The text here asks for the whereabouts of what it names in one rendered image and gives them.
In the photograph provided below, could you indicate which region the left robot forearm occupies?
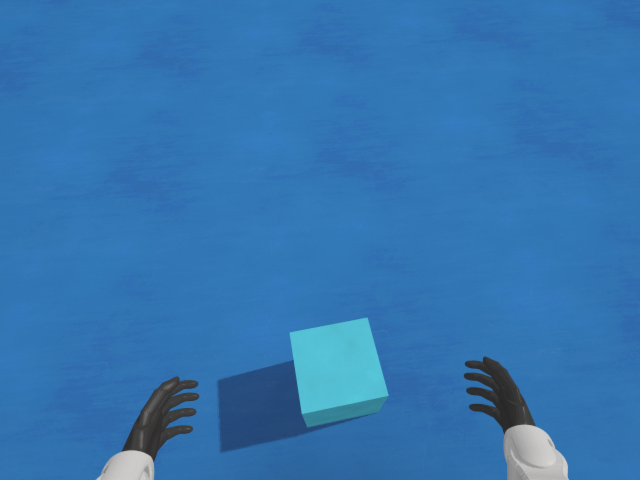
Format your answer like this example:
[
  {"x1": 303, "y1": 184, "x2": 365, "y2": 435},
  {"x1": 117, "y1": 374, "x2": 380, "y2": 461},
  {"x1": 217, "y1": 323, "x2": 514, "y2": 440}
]
[{"x1": 96, "y1": 450, "x2": 154, "y2": 480}]

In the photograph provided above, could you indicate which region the right robot forearm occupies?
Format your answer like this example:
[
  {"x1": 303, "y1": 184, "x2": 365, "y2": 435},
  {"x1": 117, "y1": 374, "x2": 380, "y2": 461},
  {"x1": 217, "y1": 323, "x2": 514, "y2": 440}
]
[{"x1": 503, "y1": 425, "x2": 569, "y2": 480}]

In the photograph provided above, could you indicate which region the robot right hand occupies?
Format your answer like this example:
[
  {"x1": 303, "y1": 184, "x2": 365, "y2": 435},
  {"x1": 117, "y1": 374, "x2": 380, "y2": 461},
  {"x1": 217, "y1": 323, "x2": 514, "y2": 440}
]
[{"x1": 464, "y1": 356, "x2": 536, "y2": 435}]

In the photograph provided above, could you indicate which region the robot left hand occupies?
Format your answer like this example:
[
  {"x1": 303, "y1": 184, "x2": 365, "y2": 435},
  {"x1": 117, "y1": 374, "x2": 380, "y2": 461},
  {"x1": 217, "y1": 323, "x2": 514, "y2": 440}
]
[{"x1": 122, "y1": 376, "x2": 199, "y2": 462}]

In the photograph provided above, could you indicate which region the carton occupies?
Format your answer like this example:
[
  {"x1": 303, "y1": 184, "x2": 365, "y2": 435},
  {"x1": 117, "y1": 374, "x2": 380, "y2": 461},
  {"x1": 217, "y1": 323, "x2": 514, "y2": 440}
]
[{"x1": 289, "y1": 318, "x2": 389, "y2": 428}]

